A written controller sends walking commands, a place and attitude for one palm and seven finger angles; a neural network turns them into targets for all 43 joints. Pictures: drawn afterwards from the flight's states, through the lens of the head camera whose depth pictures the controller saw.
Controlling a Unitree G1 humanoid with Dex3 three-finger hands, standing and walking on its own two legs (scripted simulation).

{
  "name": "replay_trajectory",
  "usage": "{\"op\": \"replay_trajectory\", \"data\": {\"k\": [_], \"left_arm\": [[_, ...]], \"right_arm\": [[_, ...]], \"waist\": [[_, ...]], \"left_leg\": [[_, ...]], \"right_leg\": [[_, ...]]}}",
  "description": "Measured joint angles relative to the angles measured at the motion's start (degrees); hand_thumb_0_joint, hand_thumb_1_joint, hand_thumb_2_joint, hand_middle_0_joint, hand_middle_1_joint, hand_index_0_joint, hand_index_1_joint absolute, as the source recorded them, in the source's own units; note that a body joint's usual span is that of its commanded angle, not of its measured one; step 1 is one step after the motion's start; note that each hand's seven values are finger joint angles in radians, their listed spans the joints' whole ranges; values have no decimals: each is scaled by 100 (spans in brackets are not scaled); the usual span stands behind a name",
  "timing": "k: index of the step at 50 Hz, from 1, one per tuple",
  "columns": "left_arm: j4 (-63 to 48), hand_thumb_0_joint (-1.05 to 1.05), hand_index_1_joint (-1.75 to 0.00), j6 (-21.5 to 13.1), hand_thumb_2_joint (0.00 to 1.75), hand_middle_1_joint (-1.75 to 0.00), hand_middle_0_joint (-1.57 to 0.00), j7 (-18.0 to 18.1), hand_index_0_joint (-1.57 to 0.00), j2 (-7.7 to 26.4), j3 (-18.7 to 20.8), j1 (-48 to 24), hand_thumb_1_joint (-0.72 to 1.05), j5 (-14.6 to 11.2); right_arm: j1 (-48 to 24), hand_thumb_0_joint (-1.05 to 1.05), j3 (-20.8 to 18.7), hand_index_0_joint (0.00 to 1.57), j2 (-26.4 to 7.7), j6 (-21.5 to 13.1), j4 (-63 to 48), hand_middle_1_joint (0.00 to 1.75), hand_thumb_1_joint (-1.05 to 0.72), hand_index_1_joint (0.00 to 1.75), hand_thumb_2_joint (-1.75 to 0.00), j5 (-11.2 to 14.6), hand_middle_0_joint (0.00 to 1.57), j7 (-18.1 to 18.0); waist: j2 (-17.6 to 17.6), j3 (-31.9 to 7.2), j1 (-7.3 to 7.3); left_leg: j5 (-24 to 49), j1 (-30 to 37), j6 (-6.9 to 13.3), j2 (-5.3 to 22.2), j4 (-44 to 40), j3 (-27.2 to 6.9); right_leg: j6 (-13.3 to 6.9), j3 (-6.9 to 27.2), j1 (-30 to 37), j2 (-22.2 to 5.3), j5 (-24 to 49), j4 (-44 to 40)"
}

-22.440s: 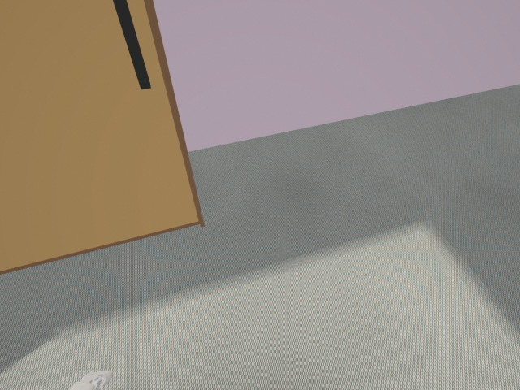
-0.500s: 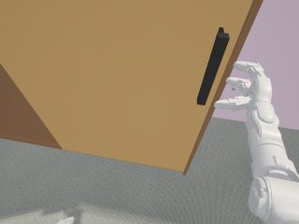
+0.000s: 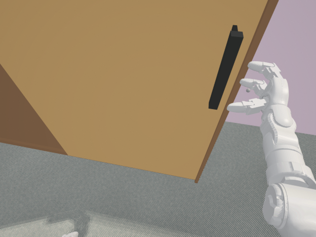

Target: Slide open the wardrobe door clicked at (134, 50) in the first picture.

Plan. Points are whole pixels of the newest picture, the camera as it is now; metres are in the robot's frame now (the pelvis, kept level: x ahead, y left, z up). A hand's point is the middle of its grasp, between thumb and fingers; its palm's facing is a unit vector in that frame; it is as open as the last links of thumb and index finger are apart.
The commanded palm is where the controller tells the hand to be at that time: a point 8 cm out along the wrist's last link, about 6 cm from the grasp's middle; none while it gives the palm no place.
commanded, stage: move the hooked fingers beside the handle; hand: right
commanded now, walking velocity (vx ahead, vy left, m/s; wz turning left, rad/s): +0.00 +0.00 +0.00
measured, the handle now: (222, 71) +0.54 -0.11 +0.14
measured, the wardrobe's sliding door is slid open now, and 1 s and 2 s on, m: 0.00 0.00 0.00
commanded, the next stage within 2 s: feel for the door with the fingertips in 0.52 s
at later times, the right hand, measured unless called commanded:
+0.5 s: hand (249, 92) +0.45 -0.16 +0.15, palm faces +0.10 +0.99 +0.03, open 14.0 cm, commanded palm +0.42 -0.22 +0.15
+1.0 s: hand (232, 88) +0.46 -0.12 +0.15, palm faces +0.07 +1.00 +0.02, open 14.0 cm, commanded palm +0.43 -0.18 +0.15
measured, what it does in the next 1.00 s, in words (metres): stands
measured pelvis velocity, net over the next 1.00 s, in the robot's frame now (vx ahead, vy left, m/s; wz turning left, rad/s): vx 0.00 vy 0.01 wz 0.00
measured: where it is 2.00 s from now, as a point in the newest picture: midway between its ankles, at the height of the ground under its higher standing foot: outside the picture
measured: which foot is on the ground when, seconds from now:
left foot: down 0.00-1.00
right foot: down 0.00-1.00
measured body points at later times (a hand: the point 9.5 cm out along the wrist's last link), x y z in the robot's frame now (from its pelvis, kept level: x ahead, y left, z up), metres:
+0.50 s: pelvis +0.00 +0.01 +0.00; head +0.02 +0.01 +0.45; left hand +0.08 +0.27 -0.11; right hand +0.44 -0.22 +0.15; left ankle -0.02 +0.11 -0.73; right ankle +0.02 -0.10 -0.73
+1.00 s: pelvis +0.00 +0.01 +0.00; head +0.03 +0.01 +0.45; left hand +0.05 +0.27 -0.12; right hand +0.45 -0.18 +0.15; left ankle -0.02 +0.11 -0.73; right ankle +0.02 -0.10 -0.73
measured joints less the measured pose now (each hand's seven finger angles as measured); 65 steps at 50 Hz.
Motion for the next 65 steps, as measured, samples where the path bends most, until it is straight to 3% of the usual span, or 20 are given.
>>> {"op": "replay_trajectory", "data": {"k": [8, 14, 19, 29, 34, 39, 53, 59, 65], "left_arm": [[-124, 1, -30, 77, 89, -30, -20, 11, -21, -48, -17, 18, 91, -9], [-110, 1, -30, 113, 89, -30, -20, 56, -21, -18, -2, 16, 91, -69], [-40, 1, -30, 72, 89, -30, -20, 75, -21, 24, 7, -82, 91, -68], [-114, 1, -30, 13, 89, -30, -20, 61, -21, -11, -53, -238, 91, -15], [-102, 1, -30, 44, 89, -30, -20, 51, -21, -3, -44, -111, 91, -34], [3, 1, -30, 45, 89, -30, -20, 34, -21, 2, -13, 2, 91, -29], [52, 1, -30, 25, 89, -30, -20, -44, -20, -53, 27, 6, 91, 37], [22, 1, -30, 30, 89, -30, -20, -20, -21, -88, -4, -74, 91, 67], [50, 1, -30, 17, 89, -30, -20, -30, -21, -52, 11, -34, 91, 58]], "right_arm": [[332, -2, -256, 30, -130, 61, -271, 120, 50, 120, -30, -40, 30, 18], [429, -2, -85, 30, -190, 214, -437, 120, 50, 120, -30, 98, 29, 151], [324, -2, 103, 30, -29, 265, -446, 120, 50, 120, -30, 140, 29, 116], [-29, -2, -60, 30, -101, 51, 79, 120, 50, 120, -30, -30, 30, 22], [-83, -2, -19, 30, -159, 10, 197, 120, 50, 120, -30, 14, 30, 81], [-78, -2, 75, 30, -28, 6, 124, 120, 50, 120, -30, 60, 29, 10], [-25, -2, 159, 30, 368, 45, -50, 120, 50, 120, -30, -118, 30, -446], [-278, -2, 46, 30, 209, 6, 277, 121, 50, 120, -30, -227, 30, -513], [-538, -2, 99, 30, 91, -106, 561, 121, 50, 120, -30, -169, 30, -364]], "waist": [[-1, -25, 34], [-20, 18, -54], [-32, 37, -116], [-2, 44, -1], [-27, 52, 0], [-40, 58, -16], [-46, 16, 45], [-23, 54, 77], [-21, 59, 70]], "left_leg": [[16, 102, 26, -55, -61, -75], [27, 208, 44, -59, -119, 5], [28, 215, 51, -33, -113, 84], [37, 85, 76, -50, -33, 57], [26, 54, 81, -55, -17, 57], [20, 43, 80, -54, -22, 68], [1, 79, 81, -65, -43, -14], [6, 43, 97, -74, -38, 2], [-5, -41, 108, -72, -16, 46]], "right_leg": [[25, -68, 138, -58, -14, -65], [43, 14, 194, -51, 7, -82], [49, 92, 172, -17, 42, -79], [70, 66, 91, -40, 78, -75], [76, 68, 61, -45, 70, -60], [76, 80, 40, -41, 63, -55], [82, 3, 123, -57, 30, -110], [97, 20, 89, -64, 50, -119], [107, 65, -16, -58, 50, -85]]}}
